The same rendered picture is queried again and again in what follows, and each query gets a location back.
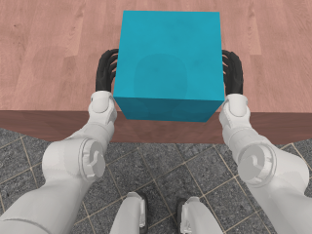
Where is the right robot upper arm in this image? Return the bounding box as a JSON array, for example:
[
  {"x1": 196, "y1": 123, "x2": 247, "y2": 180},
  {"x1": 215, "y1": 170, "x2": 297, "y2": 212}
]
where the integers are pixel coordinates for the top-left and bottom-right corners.
[{"x1": 237, "y1": 143, "x2": 312, "y2": 234}]

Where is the robot left forearm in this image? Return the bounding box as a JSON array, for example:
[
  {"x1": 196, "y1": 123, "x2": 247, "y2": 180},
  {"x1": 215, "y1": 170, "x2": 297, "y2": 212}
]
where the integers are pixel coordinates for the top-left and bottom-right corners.
[{"x1": 42, "y1": 91, "x2": 117, "y2": 176}]

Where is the left robot shin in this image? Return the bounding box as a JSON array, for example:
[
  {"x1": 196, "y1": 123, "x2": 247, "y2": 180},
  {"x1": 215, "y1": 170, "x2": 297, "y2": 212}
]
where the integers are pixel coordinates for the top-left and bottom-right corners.
[{"x1": 127, "y1": 192, "x2": 145, "y2": 227}]

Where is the robot right forearm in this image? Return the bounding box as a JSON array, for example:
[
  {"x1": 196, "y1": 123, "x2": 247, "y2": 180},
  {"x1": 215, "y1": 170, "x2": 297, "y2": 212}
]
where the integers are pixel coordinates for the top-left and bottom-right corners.
[{"x1": 218, "y1": 94, "x2": 310, "y2": 177}]

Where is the robot left hand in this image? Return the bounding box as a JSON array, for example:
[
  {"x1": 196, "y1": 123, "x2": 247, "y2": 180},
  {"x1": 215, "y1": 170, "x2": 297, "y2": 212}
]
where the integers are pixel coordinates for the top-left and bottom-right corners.
[{"x1": 96, "y1": 49, "x2": 119, "y2": 93}]

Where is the right robot foot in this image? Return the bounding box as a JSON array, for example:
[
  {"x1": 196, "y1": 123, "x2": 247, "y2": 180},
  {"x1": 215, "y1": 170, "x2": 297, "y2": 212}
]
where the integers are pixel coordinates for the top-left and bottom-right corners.
[{"x1": 175, "y1": 198, "x2": 188, "y2": 234}]

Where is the carton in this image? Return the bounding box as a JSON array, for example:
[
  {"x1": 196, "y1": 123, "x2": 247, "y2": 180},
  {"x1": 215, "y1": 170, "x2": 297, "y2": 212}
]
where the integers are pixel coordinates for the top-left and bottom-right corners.
[{"x1": 113, "y1": 10, "x2": 225, "y2": 123}]

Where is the robot right hand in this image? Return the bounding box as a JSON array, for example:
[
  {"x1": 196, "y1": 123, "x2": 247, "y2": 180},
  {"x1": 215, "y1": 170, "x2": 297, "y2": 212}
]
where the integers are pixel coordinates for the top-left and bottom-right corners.
[{"x1": 221, "y1": 50, "x2": 244, "y2": 96}]

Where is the pedestal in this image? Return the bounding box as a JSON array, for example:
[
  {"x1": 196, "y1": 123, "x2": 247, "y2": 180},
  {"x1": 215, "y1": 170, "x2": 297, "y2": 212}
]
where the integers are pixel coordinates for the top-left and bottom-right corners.
[{"x1": 0, "y1": 0, "x2": 312, "y2": 145}]

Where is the left robot upper arm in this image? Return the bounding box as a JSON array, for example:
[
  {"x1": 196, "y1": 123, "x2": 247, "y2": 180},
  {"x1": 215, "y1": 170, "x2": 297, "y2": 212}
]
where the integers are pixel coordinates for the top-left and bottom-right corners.
[{"x1": 0, "y1": 137, "x2": 106, "y2": 234}]

